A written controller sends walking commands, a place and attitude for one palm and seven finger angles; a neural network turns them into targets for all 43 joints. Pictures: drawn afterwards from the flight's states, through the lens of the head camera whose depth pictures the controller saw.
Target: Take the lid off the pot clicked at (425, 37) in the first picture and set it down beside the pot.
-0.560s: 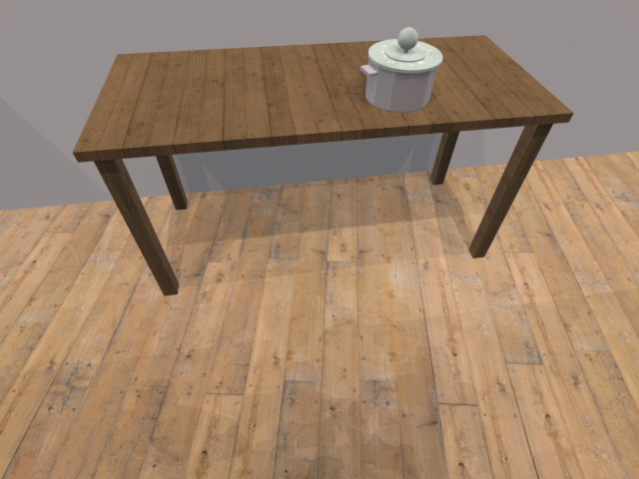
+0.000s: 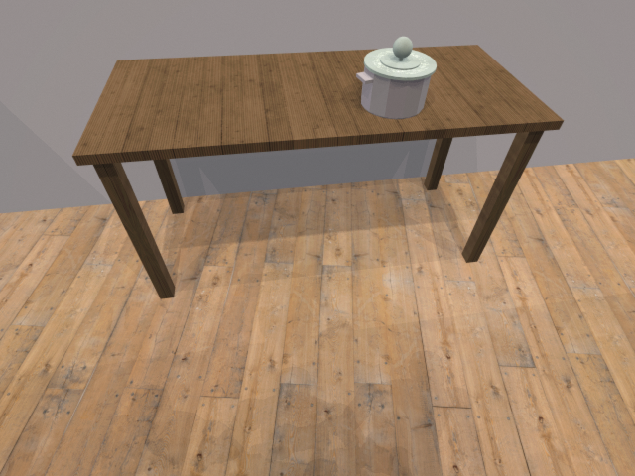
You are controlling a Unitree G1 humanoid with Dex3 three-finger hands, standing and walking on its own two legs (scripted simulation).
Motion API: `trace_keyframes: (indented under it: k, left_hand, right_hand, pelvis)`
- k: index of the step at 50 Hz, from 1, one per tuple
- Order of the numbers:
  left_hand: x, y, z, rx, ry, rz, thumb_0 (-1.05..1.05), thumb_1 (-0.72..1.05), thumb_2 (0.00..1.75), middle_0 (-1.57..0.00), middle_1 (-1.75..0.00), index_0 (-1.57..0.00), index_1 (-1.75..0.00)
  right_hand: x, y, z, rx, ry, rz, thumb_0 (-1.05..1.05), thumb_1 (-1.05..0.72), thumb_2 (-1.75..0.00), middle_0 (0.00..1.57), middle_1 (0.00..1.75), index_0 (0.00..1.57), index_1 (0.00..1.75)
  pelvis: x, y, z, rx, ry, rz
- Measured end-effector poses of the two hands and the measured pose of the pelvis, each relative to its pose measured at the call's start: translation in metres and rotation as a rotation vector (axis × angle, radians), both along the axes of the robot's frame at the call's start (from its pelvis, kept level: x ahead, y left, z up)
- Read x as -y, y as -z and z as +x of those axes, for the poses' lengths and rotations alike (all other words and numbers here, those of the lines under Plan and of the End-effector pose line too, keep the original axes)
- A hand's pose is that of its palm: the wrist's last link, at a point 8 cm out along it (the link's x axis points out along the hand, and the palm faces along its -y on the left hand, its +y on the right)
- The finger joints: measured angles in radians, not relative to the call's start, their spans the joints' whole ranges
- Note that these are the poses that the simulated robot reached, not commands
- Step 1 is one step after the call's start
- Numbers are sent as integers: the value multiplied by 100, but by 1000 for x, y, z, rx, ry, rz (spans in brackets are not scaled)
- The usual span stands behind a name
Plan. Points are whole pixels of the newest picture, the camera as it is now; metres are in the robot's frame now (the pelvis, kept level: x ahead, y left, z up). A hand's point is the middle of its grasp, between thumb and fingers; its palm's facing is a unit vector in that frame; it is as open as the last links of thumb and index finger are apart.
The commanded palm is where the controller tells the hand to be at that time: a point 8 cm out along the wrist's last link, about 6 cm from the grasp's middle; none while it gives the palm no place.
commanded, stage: look at it before walking up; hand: left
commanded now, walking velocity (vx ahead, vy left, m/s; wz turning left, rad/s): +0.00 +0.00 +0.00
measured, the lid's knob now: (402, 47) +1.16 -0.17 +0.07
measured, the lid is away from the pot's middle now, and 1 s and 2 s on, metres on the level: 0.00 0.00 0.00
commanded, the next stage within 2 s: walk to a spot facing it in 0.08 s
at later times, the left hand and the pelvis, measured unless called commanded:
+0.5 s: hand out of the picture +0.04 +0.21 -0.18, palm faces -0.11 -0.96 -0.27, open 7.4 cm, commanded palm none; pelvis -0.01 +0.00 -0.01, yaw -8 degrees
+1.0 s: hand out of the picture +0.07 +0.15 -0.16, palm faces -0.28 -0.93 -0.24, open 7.4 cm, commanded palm none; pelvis +0.00 -0.03 +0.00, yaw -23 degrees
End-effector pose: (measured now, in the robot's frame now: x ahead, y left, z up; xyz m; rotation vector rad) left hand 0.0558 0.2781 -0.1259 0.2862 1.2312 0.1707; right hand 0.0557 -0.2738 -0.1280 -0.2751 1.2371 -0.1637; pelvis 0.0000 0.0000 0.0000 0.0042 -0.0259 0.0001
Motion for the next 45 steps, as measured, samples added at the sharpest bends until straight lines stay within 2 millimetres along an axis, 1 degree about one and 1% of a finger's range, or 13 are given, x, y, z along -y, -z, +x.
trace_keyframes:
  k: [11, 17, 22, 25, 30, 32, 35, 39, 45]
  left_hand:
    - [-1, 2, -10, -25, -9, -4, 0, 91, 90, -21, -30, -21, -29]
    - [3, 7, -14, -54, -1, -10, 0, 91, 90, -20, -30, -20, -29]
    - [14, 15, -15, -86, 37, -30, 0, 91, 90, -20, -30, -20, -29]
    - [24, 19, -14, -93, 61, -32, 0, 91, 90, -20, -30, -20, -29]
    - [47, 21, -10, -91, 100, -14, 0, 91, 90, -20, -30, -20, -29]
    - [56, 18, -11, -80, 108, -9, 0, 91, 90, -20, -30, -20, -29]
    - [67, 10, -14, -81, 106, -11, 0, 91, 90, -20, -30, -20, -29]
    - [79, 2, -14, -103, 140, -25, 0, 91, 90, -21, -30, -21, -29]
    - [85, -2, 1, -96, 195, -44, 0, 90, 90, -21, -30, -21, -29]
  right_hand:
    - [-4, 1, -6, -20, 4, 5, 0, -91, -89, 20, 30, 20, 30]
    - [-8, 4, -11, 1, 45, 7, 0, -91, -89, 20, 30, 20, 30]
    - [-16, 13, -27, 15, 110, 35, 0, -91, -89, 20, 30, 20, 30]
    - [-15, 22, -41, 12, 149, 58, 0, -90, -89, 20, 30, 20, 30]
    - [-2, 44, -61, 8, 219, 99, 0, -90, -89, 20, 30, 20, 30]
    - [4, 47, -67, -11, 237, 106, 1, -90, -89, 20, 30, 20, 30]
    - [11, 39, -70, -22, 255, 109, 1, -91, -89, 20, 30, 20, 30]
    - [21, 24, -68, 18, 290, 97, 1, -91, -89, 20, 30, 20, 30]
    - [32, 10, -62, 86, 332, 64, 1, -91, -90, 20, 30, 20, 30]
  pelvis:
    - [-2, 0, 0, -1, 0, -1]
    - [-3, 3, -4, -3, 45, 2]
    - [-1, 9, -9, -6, 97, 14]
    - [4, 15, -13, -4, 134, 33]
    - [22, 27, -17, 3, 200, 34]
    - [27, 27, -19, -5, 199, 29]
    - [34, 18, -22, -15, 221, 36]
    - [38, 7, -23, -33, 274, 46]
    - [37, 1, -16, -52, 341, 40]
